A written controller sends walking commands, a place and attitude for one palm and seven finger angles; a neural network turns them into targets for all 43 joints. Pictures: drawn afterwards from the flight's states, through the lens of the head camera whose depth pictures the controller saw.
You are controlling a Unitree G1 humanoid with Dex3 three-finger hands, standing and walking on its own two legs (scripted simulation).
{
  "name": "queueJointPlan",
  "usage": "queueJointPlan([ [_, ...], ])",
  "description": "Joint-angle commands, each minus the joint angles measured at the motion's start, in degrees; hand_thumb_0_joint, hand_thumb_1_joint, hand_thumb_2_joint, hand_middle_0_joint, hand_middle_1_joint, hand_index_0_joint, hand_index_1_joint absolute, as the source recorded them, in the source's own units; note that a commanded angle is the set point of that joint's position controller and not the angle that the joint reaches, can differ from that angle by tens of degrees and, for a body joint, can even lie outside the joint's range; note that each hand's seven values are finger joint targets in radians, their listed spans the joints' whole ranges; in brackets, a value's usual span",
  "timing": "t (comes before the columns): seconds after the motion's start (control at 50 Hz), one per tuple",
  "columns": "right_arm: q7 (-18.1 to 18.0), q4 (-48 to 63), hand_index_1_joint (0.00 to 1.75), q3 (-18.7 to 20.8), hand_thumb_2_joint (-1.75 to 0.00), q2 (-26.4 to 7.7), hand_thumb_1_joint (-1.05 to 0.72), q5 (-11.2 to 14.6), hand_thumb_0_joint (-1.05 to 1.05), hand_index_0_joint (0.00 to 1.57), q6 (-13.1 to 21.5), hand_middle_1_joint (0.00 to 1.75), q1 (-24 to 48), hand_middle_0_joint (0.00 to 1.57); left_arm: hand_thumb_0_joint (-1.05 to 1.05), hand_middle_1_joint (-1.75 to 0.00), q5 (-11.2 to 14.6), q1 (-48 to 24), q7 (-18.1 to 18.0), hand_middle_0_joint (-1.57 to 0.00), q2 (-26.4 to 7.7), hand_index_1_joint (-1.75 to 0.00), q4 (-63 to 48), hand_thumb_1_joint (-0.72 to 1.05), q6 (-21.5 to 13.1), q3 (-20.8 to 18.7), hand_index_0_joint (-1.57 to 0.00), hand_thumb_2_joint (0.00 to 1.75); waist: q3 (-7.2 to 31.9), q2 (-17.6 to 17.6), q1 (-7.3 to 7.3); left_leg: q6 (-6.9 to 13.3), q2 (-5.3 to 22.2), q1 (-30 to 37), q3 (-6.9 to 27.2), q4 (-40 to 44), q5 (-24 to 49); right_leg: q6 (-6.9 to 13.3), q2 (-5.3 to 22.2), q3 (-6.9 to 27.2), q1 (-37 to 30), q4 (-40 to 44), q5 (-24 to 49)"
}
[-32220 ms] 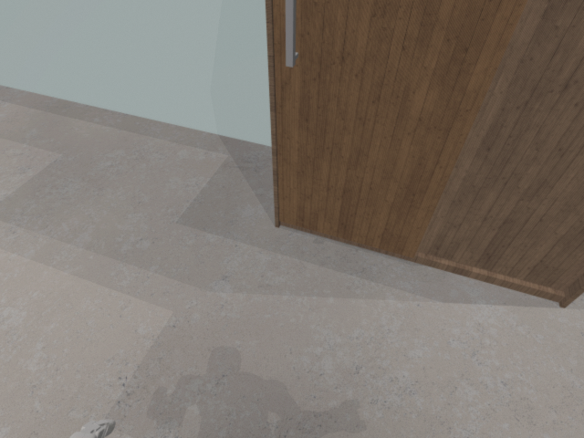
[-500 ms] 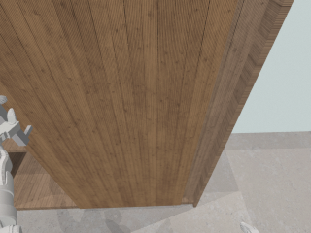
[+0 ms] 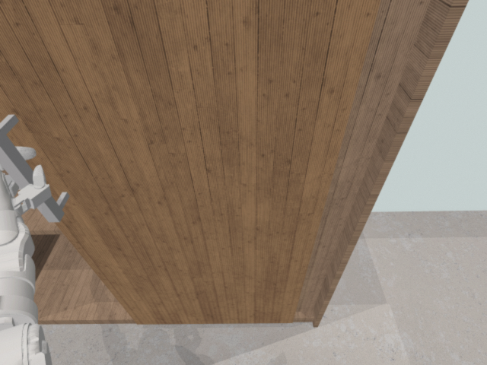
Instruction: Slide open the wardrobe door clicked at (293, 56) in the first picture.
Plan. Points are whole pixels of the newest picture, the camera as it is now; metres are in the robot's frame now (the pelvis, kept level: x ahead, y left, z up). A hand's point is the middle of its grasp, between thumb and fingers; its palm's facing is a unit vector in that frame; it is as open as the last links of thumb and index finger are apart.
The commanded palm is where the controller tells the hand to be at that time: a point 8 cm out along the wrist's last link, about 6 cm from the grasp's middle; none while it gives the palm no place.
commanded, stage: stop walking and hold the door there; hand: left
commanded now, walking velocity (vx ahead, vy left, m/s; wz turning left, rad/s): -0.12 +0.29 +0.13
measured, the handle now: (34, 172) +0.38 +0.39 +0.13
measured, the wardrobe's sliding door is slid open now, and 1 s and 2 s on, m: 0.49 0.49 0.49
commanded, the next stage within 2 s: loosen the grip on the handle in 1.34 s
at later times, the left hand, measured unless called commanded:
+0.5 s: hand (39, 191) +0.34 +0.36 +0.13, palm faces +0.45 -0.86 -0.23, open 6.0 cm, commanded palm +0.30 +0.38 +0.11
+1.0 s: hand (38, 191) +0.34 +0.36 +0.13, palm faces +0.28 -0.95 -0.14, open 5.8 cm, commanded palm +0.31 +0.39 +0.11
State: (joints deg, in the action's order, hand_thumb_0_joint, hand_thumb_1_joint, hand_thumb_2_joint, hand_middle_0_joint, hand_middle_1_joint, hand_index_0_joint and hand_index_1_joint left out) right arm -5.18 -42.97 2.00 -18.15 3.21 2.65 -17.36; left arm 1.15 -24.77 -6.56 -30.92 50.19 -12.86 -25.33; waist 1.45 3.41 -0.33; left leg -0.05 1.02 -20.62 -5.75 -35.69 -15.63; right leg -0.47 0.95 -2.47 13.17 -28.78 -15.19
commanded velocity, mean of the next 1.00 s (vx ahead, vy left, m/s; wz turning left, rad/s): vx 0.06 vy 0.09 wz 0.04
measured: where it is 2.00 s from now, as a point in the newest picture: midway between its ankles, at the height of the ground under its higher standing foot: outside the picture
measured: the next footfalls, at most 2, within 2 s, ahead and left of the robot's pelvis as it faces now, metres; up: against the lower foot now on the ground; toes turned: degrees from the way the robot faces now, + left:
left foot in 0.12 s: +0.06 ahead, +0.14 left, +0.00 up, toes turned +8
right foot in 0.42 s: -0.05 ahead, -0.03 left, +0.00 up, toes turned -7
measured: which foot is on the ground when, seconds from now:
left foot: up 0.00-0.10, down 0.12-0.42, up 0.44-0.66, down 0.68-1.00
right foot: down 0.00-0.18, up 0.20-0.40, down 0.42-0.66, up 0.68-0.86, down 0.88-1.00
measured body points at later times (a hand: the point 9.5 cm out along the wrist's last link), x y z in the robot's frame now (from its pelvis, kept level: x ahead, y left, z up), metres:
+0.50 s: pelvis -0.05 +0.08 -0.01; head +0.01 +0.06 +0.43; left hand +0.31 +0.40 +0.14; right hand +0.13 -0.13 -0.14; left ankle -0.02 +0.17 -0.68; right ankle -0.09 -0.02 -0.74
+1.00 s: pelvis -0.04 +0.16 -0.01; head +0.02 +0.16 +0.43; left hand +0.32 +0.41 +0.14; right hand +0.15 -0.02 -0.13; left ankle -0.01 +0.30 -0.72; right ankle -0.03 +0.06 -0.73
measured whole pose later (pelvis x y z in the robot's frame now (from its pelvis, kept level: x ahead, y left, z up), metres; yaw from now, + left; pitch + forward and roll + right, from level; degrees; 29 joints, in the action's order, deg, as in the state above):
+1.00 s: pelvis -0.04 +0.16 -0.01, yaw +6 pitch -1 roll +0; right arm -3.9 -39.0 -3.7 -8.7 1.6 4.3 -7.1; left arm 3.4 -24.8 -6.3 -13.7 14.1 -6.4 -6.5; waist -8.7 0.8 -1.1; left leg -2.1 3.6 -23.1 -2.6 -43.3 -21.4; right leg 1.3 1.9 -4.7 16.8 -39.6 -21.9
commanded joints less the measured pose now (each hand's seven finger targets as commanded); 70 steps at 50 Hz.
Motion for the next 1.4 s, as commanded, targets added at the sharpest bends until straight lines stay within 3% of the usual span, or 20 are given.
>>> queueJointPlan([
  [0.0, 0.2, 8.1, 0.3, 2.2, -0.9, -7.1, -0.9, -0.1, 0.0, 0.2, 2.3, 0.3, 5.0, 0.2, 0.0, -1.4, -1.1, -16.5, -0.1, -0.45, -15.8, -1.4, -11.7, 0.9, 0.1, -0.3, -0.45, 0.9, 5.4, -15.0, -0.09, -0.4, 2.1, -4.4, 7.8, -7.1, -9.7, 8.6, 23.4, 15.7, -6.5, 4.9, 32.8],
  [0.08, -0.5, 8.4, 0.3, 1.9, -0.9, -6.0, -0.9, -0.3, 0.0, 0.2, 1.5, 0.3, 8.2, 0.2, 0.0, -1.4, -0.8, -16.2, -0.3, -0.45, -13.3, -1.4, -20.5, 0.9, -0.2, 1.9, -0.45, 0.9, 7.2, -6.8, 0.31, -1.1, 3.2, 10.0, 2.2, 8.9, 16.6, 2.0, 15.2, 4.4, 1.0, -4.6, 29.2],
  [0.18, 0.5, 11.4, 0.3, 0.8, -0.9, -4.2, -0.9, -0.4, 0.0, 0.2, 2.3, 0.3, 9.5, 0.2, 0.0, -1.4, -0.3, -17.9, 0.5, -0.45, -3.2, -1.4, -31.7, 0.9, -2.6, 9.6, -0.45, 0.9, 12.8, 11.1, 0.32, 9.2, 16.3, 14.7, 16.0, 13.4, 36.7, -1.5, 2.9, -2.4, 10.0, -29.2, -20.3],
  [0.36, 2.5, 11.7, 0.3, -0.5, -0.9, -3.4, -0.9, -1.0, 0.0, 0.2, 3.4, 0.3, 12.2, 0.2, 0.0, -1.4, 0.8, -22.2, 0.2, -0.45, -3.9, -1.4, -30.9, 0.9, 1.9, 10.0, -0.45, 0.9, 11.4, 4.1, -2.3, 6.7, 8.5, 5.0, 9.7, 10.8, 9.5, 0.7, 5.3, -3.8, -7.9, -2.8, -8.2],
  [0.38, 2.9, 12.2, 0.3, -0.6, -0.9, -2.7, -0.9, -1.4, 0.0, 0.2, 2.7, 0.3, 12.2, 0.2, 0.0, -1.4, 0.2, -21.4, 0.4, -0.45, -4.7, -1.4, -29.8, 0.9, 1.6, 9.7, -0.45, 0.9, 10.1, -6.6, -3.37, 2.9, 4.6, -7.9, 7.2, 0.3, 2.0, 5.2, 15.0, 8.0, -18.2, 10.1, -1.2],
  [0.4, 2.8, 13.0, 0.3, 0.1, -0.9, -3.2, -0.9, -1.5, 0.0, 0.2, 2.0, 0.3, 11.1, 0.2, 0.0, -1.4, 0.6, -21.1, 0.3, -0.45, -8.6, -1.4, -27.8, 0.9, 1.9, 7.1, -0.45, 0.9, 6.4, -25.7, -2.76, -3.0, -2.5, -25.0, 4.1, -20.8, -14.3, 13.1, 33.8, 36.1, -23.1, 15.6, 10.6],
  [0.42, 3.0, 12.0, 0.3, 0.2, -0.9, -5.7, -0.9, -2.1, 0.0, 0.2, 3.0, 0.3, 11.7, 0.2, 0.0, -1.4, 2.3, -24.2, -0.1, -0.45, -6.8, -1.4, -28.9, 0.9, 2.5, 7.4, -0.45, 0.9, 5.1, -15.5, -1.79, -4.6, 2.0, -23.9, 11.6, -34.0, -10.7, 14.3, 37.6, 31.4, -16.1, 13.0, 22.3],
  [0.48, 3.1, 10.5, 0.3, -0.5, -0.9, -2.4, -0.9, -1.3, 0.0, 0.2, 4.4, 0.3, 10.5, 0.2, 0.0, -1.4, 1.7, -25.8, 0.1, -0.45, -5.2, -1.4, -35.3, 0.9, 1.1, 7.6, -0.45, 0.9, 7.7, -18.6, -1.04, -3.9, 2.6, -25.5, 8.3, -32.5, -9.0, 5.3, 25.3, 8.4, -23.9, 1.1, 43.0],
  [0.6, 0.7, 11.2, 0.3, -0.5, -0.9, 0.3, -0.9, -1.9, 0.0, 0.2, 2.8, 0.3, 13.2, 0.2, 0.0, -1.4, 0.3, -24.0, 1.0, -0.45, 2.6, -1.4, -44.7, 0.9, 0.6, 13.0, -0.45, 0.9, 13.1, -12.4, 0.53, -2.0, -2.2, 13.7, -8.8, 6.8, 8.4, 1.5, 15.3, -5.7, -5.7, -9.9, 32.5],
  [0.62, 0.3, 11.8, 0.3, 0.7, -0.9, -1.2, -0.9, -1.7, 0.0, 0.2, 2.8, 0.3, 12.6, 0.2, 0.0, -1.4, 0.3, -24.1, 0.9, -0.45, 4.1, -1.4, -48.9, 0.9, -0.4, 14.3, -0.45, 0.9, 16.6, -3.4, 1.15, -1.2, 2.1, 23.3, -5.7, 6.9, 13.2, 0.4, 12.3, -6.1, 0.6, -18.5, 22.3],
  [0.64, 0.4, 12.9, 0.3, 1.3, -0.9, -3.2, -0.9, -1.3, 0.0, 0.2, 3.3, 0.3, 12.6, 0.2, 0.0, -1.4, 1.3, -25.0, 1.3, -0.45, 9.8, -1.4, -53.9, 0.9, -1.3, 18.8, -0.45, 0.9, 20.5, 12.8, 1.85, 4.9, 15.6, 29.5, 12.6, 8.0, 25.1, -1.5, 5.5, -5.3, 11.0, -32.1, -7.2],
  [0.66, 0.5, 13.9, 0.3, 0.6, -0.9, -2.5, -0.9, -1.0, 0.0, 0.2, 3.6, 0.3, 12.2, 0.2, 0.0, -1.4, 1.7, -25.2, 1.7, -0.45, 16.0, -1.4, -56.8, 0.9, -1.9, 24.9, -0.45, 0.9, 19.2, 14.1, 2.7, 10.5, 22.6, 25.4, 25.1, 12.7, 25.6, -1.3, 2.0, -0.5, 12.3, -41.7, -22.8],
  [0.68, 1.0, 13.2, 0.3, 1.6, -0.9, -3.2, -0.9, -0.7, 0.0, 0.2, 4.2, 0.3, 10.8, 0.2, 0.0, -1.4, 1.3, -25.2, 2.6, -0.45, 16.6, -1.4, -54.1, 0.9, -2.5, 24.7, -0.45, 0.9, 12.5, 6.0, 2.66, 13.1, 23.8, 17.7, 28.8, 15.2, 18.8, -1.8, 1.6, 1.9, 16.0, -42.0, -21.8],
  [0.72, 0.5, 10.5, 0.3, 0.9, -0.9, -2.1, -0.9, -1.7, 0.0, 0.2, 3.9, 0.3, 11.2, 0.2, 0.0, -1.4, 0.5, -20.0, 1.4, -0.45, 7.1, -1.4, -52.9, 0.9, -0.7, 16.4, -0.45, 0.9, 13.6, 11.4, 1.36, 12.0, 20.9, 17.1, 22.4, 13.0, 14.0, -1.4, 3.9, 2.5, 14.7, -34.2, -17.8],
  [0.8, 1.1, 11.9, 0.3, -0.3, -0.9, -1.1, -0.9, -1.8, 0.0, 0.2, 4.3, 0.3, 11.5, 0.2, 0.0, -1.4, 0.6, -24.4, 1.7, -0.45, 11.6, -1.4, -56.1, 0.9, 0.6, 21.3, -0.45, 0.9, 16.1, 12.8, 0.84, 6.9, 17.6, 13.4, 11.8, 7.2, 16.0, -0.6, 1.0, -0.6, 1.3, -13.4, -10.8],
  [0.9, 0.5, 12.7, 0.3, -1.5, -0.9, 0.7, -0.9, -1.6, 0.0, 0.2, 4.1, 0.3, 11.3, 0.2, 0.0, -1.4, 1.4, -20.4, 1.4, -0.45, 6.7, -1.4, -47.3, 0.9, 3.9, 17.7, -0.45, 0.9, 10.4, -21.9, 0.32, -1.8, 1.4, -1.0, 2.5, -12.7, -7.5, 6.7, 15.0, 17.2, -4.0, 5.4, 20.5],
  [0.98, -0.5, 10.9, 0.3, -2.8, -0.9, 1.3, -0.9, -2.2, 0.0, 0.2, 4.5, 0.3, 11.1, 0.2, 0.0, -1.4, 1.0, -20.3, 1.2, -0.45, 9.7, -1.4, -48.4, 0.9, 3.4, 19.5, -0.45, 0.9, 15.7, -13.2, 0.3, -0.9, 2.2, 5.1, 2.3, 4.2, 3.6, 4.4, 12.3, 7.4, -12.8, -6.8, 44.4],
  [1.02, -0.2, 11.8, 0.3, -1.6, -0.9, -0.6, -0.9, -1.9, 0.0, 0.2, 3.4, 0.3, 11.6, 0.2, 0.0, -1.4, 1.0, -18.6, 1.5, -0.45, 11.4, -1.4, -48.9, 0.9, 2.8, 20.9, -0.45, 0.9, 19.2, -4.6, -0.53, 2.8, 10.7, 20.3, 7.5, 6.0, 36.9, -1.1, 6.3, 2.7, -2.4, -9.2, 28.4],
  [1.08, 1.1, 12.7, 0.3, -2.2, -0.9, -0.3, -0.9, -2.2, 0.0, 0.2, 2.2, 0.3, 12.2, 0.2, 0.0, -1.4, 0.5, -18.0, 2.2, -0.45, 16.4, -1.4, -50.0, 0.9, 2.3, 26.0, -0.45, 0.9, 14.3, 10.2, 0.5, 7.3, 17.6, 21.2, 16.2, 10.6, 40.7, -1.0, 1.4, 1.4, 6.1, -13.1, -8.7],
  [1.38, -0.8, 12.6, 0.3, -1.6, -0.9, -0.7, -0.9, -1.8, 0.0, 0.2, -0.1, 0.3, 11.3, 0.2, 0.0, -1.4, 1.1, -14.3, 0.8, -0.45, 12.1, -1.4, -40.7, 0.9, 3.8, 23.0, -0.45, 0.9, 14.3, -5.8, 0.54, 0.4, 7.4, 14.0, 3.5, 6.7, 16.8, 0.4, 6.9, 5.3, -2.8, 2.0, 21.3],
])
